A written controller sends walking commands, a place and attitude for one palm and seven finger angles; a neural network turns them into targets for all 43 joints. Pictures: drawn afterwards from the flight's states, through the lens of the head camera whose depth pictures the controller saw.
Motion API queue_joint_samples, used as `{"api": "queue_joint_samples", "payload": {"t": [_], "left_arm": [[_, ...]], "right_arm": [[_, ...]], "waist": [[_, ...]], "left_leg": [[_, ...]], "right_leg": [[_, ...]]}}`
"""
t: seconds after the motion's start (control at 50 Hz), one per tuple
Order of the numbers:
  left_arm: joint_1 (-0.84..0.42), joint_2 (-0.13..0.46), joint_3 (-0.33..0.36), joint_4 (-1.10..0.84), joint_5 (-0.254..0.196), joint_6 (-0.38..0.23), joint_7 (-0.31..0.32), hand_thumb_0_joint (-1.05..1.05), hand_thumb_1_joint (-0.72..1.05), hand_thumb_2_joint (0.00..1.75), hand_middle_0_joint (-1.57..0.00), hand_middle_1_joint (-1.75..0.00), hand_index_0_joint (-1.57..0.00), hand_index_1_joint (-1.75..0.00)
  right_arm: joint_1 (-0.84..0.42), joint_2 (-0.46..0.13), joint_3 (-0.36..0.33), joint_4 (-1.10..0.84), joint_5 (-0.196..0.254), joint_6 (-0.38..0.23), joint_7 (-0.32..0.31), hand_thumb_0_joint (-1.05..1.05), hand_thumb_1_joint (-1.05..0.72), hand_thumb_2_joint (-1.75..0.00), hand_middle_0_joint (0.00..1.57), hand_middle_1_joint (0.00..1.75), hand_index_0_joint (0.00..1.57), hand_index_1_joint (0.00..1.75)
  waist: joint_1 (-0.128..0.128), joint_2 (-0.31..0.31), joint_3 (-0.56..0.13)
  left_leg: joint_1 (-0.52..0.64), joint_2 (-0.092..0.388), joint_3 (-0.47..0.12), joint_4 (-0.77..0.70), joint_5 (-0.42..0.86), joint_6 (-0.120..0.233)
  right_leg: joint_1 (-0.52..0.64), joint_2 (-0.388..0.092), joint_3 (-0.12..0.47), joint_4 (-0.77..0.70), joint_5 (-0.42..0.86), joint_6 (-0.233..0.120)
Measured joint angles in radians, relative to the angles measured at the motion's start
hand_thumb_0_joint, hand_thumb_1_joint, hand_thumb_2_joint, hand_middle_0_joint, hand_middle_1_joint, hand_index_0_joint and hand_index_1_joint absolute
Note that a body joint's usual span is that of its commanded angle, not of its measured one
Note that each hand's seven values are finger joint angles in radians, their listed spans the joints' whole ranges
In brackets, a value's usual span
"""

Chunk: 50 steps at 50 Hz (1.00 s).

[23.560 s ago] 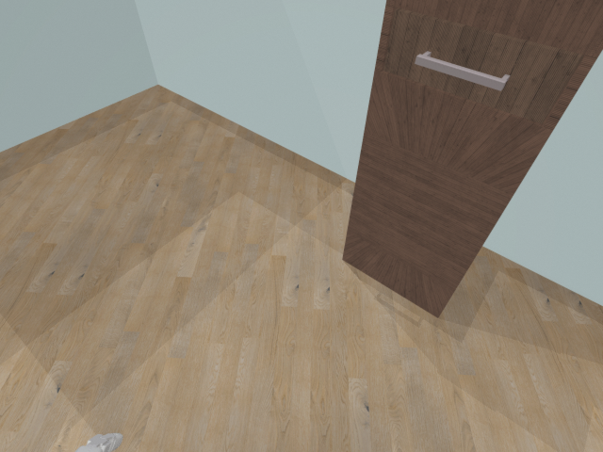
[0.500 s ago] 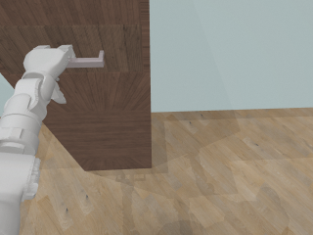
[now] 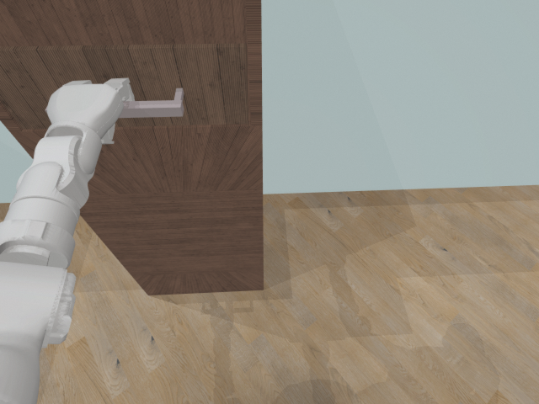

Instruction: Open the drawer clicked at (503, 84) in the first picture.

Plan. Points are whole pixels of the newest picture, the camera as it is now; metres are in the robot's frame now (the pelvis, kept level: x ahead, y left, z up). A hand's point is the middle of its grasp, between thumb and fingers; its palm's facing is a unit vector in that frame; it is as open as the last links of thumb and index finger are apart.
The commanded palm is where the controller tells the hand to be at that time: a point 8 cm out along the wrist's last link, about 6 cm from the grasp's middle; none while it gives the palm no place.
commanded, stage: pull the drawer open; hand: left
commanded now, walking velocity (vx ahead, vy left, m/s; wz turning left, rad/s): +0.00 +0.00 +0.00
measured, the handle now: (119, 102) +0.53 +0.23 +0.15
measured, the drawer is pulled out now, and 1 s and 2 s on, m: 0.00 0.05 0.21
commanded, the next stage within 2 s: none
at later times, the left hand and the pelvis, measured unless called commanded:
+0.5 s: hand (102, 145) +0.47 +0.25 +0.12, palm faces +0.02 -0.04 -1.00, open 5.3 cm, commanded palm +0.42 +0.25 +0.17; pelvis +0.03 +0.00 +0.01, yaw -2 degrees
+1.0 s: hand (95, 163) +0.43 +0.24 +0.12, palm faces -0.04 +0.00 -1.00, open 5.2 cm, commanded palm +0.42 +0.25 +0.17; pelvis +0.02 -0.02 +0.01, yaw +2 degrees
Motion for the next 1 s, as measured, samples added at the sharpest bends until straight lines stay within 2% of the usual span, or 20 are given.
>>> {"api": "queue_joint_samples", "payload": {"t": [0.16, 0.4, 0.78, 0.82, 0.9, 1.0], "left_arm": [[0.03, 0.005, 0.015, -0.029, -0.001, 0.005, -0.005, 0.0, 0.8, 0.84, -0.37, -1.35, -0.38, -1.34], [0.228, 0.004, 0.074, -0.233, -0.043, 0.005, -0.032, 0.01, 0.81, 0.83, -0.31, -1.35, -0.38, -1.35], [0.467, -0.047, 0.032, -0.582, -0.1, 0.134, -0.071, 0.01, 0.81, 0.84, -0.28, -1.35, -0.4, -1.35], [0.458, -0.05, 0.014, -0.577, -0.101, 0.135, -0.072, 0.01, 0.8, 0.84, -0.29, -1.35, -0.4, -1.35], [0.36, -0.057, -0.028, -0.483, -0.08, 0.119, -0.084, 0.01, 0.8, 0.85, -0.32, -1.35, -0.4, -1.35], [0.284, -0.046, -0.036, -0.378, -0.065, 0.088, -0.102, 0.0, 0.79, 0.86, -0.35, -1.35, -0.41, -1.35]], "right_arm": [[-0.005, -0.003, -0.004, -0.01, -0.003, 0.002, 0.003, 0.0, -0.9, -0.9, 0.2, 0.29, 0.2, 0.3], [-0.028, -0.011, -0.005, -0.044, 0.006, 0.031, 0.01, 0.0, -0.9, -0.9, 0.2, 0.29, 0.2, 0.3], [-0.16, -0.012, 0.008, -0.081, 0.008, 0.033, 0.033, 0.0, -0.9, -0.9, 0.2, 0.29, 0.2, 0.3], [-0.166, -0.012, 0.012, -0.077, 0.01, 0.029, 0.026, 0.0, -0.9, -0.9, 0.2, 0.29, 0.2, 0.3], [-0.182, -0.01, 0.022, -0.048, 0.011, 0.028, 0.009, 0.0, -0.9, -0.9, 0.2, 0.29, 0.2, 0.3], [-0.177, -0.003, 0.022, -0.038, 0.009, 0.027, -0.006, 0.0, -0.9, -0.9, 0.2, 0.29, 0.2, 0.3]], "waist": [[0.001, 0.002, -0.002], [0.019, 0.007, -0.01], [0.076, 0.019, -0.001], [0.084, 0.018, 0.001], [0.096, 0.01, 0.013], [0.09, 0.009, 0.016]], "left_leg": [[0.007, 0.003, 0.01, -0.006, -0.001, 0.001], [0.086, 0.007, 0.04, -0.049, -0.015, 0.003], [0.163, -0.008, 0.015, -0.086, -0.017, -0.007], [0.167, -0.009, 0.006, -0.084, -0.016, -0.01], [0.155, -0.013, -0.02, -0.068, -0.012, -0.016], [0.139, -0.009, -0.031, -0.058, -0.004, -0.024]], "right_leg": [[0.002, 0.003, 0.011, -0.004, 0.002, 0.001], [0.069, 0.008, 0.044, -0.047, 0.001, 0.006], [0.154, -0.003, 0.021, -0.078, -0.016, 0.001], [0.161, -0.004, 0.013, -0.076, -0.019, -0.002], [0.158, -0.005, -0.014, -0.061, -0.025, -0.011], [0.143, -0.002, -0.025, -0.046, -0.022, -0.02]]}}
